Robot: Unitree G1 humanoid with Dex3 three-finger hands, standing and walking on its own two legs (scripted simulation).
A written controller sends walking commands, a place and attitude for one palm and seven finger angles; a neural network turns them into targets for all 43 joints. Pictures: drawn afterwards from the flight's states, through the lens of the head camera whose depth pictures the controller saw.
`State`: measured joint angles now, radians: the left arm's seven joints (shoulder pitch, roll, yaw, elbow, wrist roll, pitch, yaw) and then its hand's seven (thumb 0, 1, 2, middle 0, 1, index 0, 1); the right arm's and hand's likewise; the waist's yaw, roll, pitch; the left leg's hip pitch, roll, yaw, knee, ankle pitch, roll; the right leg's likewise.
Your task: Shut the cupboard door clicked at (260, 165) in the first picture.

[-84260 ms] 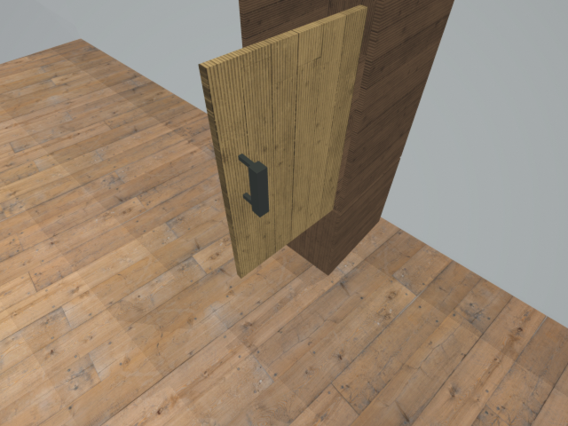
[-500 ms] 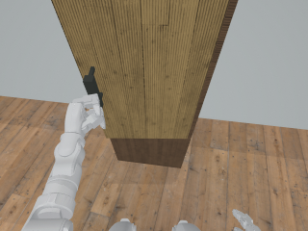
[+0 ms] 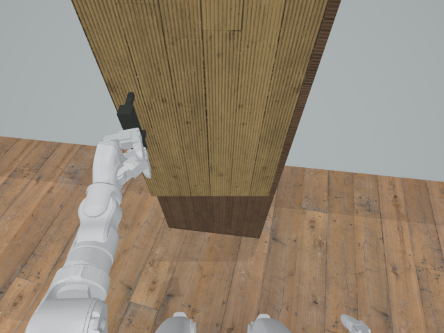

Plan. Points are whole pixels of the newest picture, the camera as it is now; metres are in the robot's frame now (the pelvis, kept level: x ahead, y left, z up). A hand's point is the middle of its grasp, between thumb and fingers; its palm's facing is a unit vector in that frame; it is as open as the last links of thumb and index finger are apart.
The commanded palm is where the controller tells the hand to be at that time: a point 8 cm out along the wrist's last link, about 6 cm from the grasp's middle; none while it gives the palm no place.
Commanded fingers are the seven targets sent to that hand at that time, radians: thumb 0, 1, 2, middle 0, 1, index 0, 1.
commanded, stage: push the door shut along its arc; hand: left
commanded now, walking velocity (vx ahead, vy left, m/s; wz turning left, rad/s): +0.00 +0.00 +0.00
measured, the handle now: (135, 124) +0.51 +0.18 +0.07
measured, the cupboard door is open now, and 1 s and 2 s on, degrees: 7 0 0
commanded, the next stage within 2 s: pull the fist back off the door in 0.88 s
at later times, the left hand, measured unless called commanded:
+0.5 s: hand (146, 143) +0.45 +0.15 +0.07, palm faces -0.11 -0.99 -0.04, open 3.1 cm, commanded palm +0.45 +0.19 +0.07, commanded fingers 0.00 0.90 0.90 -1.30 -1.50 -1.30 -1.50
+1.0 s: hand (149, 134) +0.47 +0.15 +0.07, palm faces -0.21 -0.98 -0.05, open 3.3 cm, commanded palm +0.50 +0.16 +0.07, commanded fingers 0.00 0.90 0.90 -1.30 -1.50 -1.30 -1.50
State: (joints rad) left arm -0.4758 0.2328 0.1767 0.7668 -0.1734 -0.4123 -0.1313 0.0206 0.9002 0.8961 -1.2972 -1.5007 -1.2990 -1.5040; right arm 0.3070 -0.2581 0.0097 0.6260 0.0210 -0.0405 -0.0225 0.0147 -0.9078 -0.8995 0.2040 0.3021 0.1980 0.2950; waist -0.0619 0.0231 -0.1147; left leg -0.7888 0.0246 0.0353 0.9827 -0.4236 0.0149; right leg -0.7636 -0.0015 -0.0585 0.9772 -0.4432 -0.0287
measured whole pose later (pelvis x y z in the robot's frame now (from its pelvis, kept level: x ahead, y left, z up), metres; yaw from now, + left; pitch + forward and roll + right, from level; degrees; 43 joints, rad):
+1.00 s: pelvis -0.03 +0.01 -0.03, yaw +2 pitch +20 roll -3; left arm -1.02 0.43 0.13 1.22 -0.17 -0.37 -0.31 0.02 0.90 0.90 -1.39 -1.50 -1.39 -1.50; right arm 0.36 -0.28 0.04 0.71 0.02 -0.11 -0.04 0.01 -0.91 -0.90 0.21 0.30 0.20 0.30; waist -0.14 0.02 -0.11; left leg -1.08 0.01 -0.02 1.14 -0.41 0.03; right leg -1.01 -0.01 -0.11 1.10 -0.43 -0.03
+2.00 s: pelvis +0.02 -0.01 +0.00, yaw +0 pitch +12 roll +0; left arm -0.34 0.15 0.06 0.60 -0.14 -0.41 -0.04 0.02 0.90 0.90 -1.30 -1.50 -1.30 -1.50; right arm 0.23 -0.25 0.00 0.58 0.01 -0.02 -0.01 0.01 -0.91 -0.90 0.20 0.30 0.20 0.29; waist -0.03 0.03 -0.12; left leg -0.73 0.01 0.01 0.96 -0.44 0.01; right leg -0.71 0.00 -0.06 0.95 -0.46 -0.03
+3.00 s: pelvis +0.04 +0.01 +0.06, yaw +0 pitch -4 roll +0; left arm 0.34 0.31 0.22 -0.24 -0.07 -0.03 0.09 0.02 0.90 0.90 -0.68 -0.83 -0.68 -0.83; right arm 0.19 -0.22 0.06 0.60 0.01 -0.06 -0.08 0.02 -0.91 -0.90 0.21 0.30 0.20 0.30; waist 0.06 0.07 -0.01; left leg -0.11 -0.02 0.03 0.43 -0.25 0.03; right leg -0.09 -0.01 -0.04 0.42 -0.27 0.00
